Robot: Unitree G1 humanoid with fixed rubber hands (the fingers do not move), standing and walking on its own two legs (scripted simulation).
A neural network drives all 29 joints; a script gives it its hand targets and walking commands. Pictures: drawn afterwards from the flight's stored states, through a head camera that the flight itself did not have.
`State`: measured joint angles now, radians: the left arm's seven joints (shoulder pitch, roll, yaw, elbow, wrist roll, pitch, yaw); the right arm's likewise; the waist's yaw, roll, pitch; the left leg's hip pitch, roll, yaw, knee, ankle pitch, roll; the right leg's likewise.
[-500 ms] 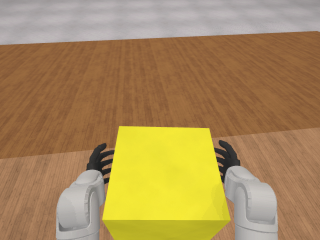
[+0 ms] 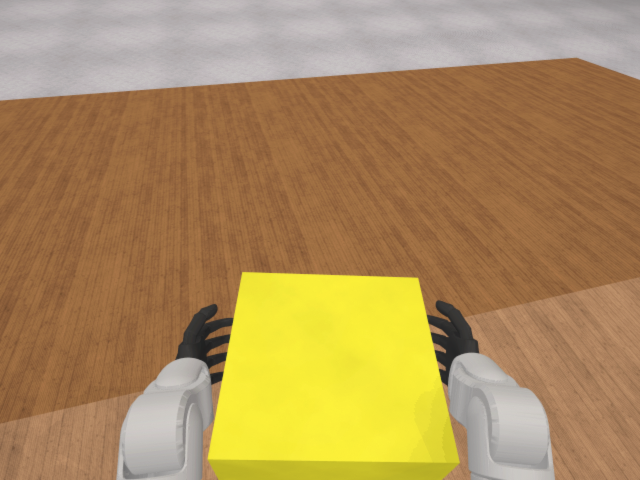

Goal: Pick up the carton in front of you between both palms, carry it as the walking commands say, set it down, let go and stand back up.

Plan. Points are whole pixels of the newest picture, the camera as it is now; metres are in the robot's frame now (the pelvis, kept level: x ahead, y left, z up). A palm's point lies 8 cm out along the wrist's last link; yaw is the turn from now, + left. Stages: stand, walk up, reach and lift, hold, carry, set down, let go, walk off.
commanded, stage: carry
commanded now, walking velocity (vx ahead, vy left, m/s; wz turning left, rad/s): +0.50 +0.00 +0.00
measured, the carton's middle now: (325, 401) +0.25 -0.01 -0.01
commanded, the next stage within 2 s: none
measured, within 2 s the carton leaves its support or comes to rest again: neither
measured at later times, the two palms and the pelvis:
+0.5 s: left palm (232, 164) +0.61 +0.13 +0.08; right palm (404, 158) +0.64 -0.17 +0.08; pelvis +0.34 -0.04 +0.00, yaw +4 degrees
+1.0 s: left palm (230, 64) +1.04 +0.19 +0.06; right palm (352, 63) +1.04 -0.11 +0.07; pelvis +0.67 +0.04 -0.01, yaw +1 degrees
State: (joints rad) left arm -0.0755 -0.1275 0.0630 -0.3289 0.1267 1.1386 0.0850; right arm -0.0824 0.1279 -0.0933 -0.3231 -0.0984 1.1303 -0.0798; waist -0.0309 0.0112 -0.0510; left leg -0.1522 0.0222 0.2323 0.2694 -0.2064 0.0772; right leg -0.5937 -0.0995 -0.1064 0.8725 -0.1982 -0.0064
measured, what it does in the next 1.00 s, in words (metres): walks ahead: right foot, then left foot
